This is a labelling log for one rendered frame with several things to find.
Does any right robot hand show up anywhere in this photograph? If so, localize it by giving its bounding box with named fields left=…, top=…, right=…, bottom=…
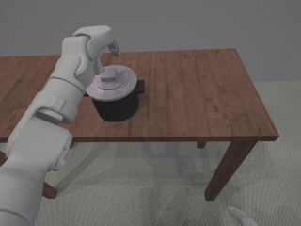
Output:
left=228, top=206, right=258, bottom=226

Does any robot left upper arm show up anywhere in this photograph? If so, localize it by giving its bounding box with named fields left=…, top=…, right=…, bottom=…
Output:
left=0, top=116, right=73, bottom=226

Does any knob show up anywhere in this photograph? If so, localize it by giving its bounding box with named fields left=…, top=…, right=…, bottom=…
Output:
left=101, top=68, right=118, bottom=82

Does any table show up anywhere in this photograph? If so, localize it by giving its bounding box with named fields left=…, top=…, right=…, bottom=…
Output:
left=0, top=48, right=279, bottom=202

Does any left robot hand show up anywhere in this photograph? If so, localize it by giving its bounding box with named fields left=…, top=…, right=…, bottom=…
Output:
left=73, top=25, right=121, bottom=75

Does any pot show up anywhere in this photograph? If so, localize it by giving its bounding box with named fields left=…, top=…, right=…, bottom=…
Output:
left=83, top=80, right=145, bottom=122

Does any lid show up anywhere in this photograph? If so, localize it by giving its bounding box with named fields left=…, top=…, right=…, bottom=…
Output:
left=86, top=65, right=137, bottom=102

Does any robot left forearm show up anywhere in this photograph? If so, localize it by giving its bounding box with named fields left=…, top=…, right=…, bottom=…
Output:
left=5, top=31, right=101, bottom=158

